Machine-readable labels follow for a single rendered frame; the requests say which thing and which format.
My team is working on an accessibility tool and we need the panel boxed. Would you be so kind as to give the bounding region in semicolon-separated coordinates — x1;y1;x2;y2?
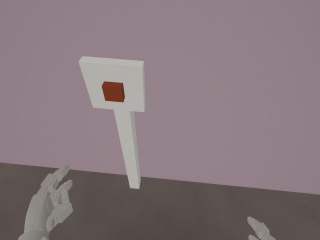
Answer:
79;56;146;189

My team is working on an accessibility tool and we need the left robot forearm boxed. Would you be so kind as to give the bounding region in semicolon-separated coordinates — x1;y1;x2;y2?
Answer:
18;230;49;240

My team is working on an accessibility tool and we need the right robot hand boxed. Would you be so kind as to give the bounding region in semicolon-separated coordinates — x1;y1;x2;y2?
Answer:
247;216;276;240

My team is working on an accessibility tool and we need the left robot hand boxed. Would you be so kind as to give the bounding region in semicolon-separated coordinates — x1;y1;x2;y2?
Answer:
24;165;73;236

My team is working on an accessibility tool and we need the button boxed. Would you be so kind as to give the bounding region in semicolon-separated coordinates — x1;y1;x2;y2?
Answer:
102;81;125;103

